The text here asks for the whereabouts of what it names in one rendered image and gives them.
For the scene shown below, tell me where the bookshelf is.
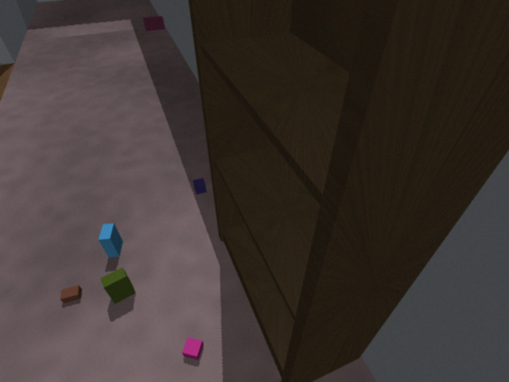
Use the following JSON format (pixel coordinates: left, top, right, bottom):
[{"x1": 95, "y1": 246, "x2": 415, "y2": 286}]
[{"x1": 188, "y1": 0, "x2": 509, "y2": 382}]

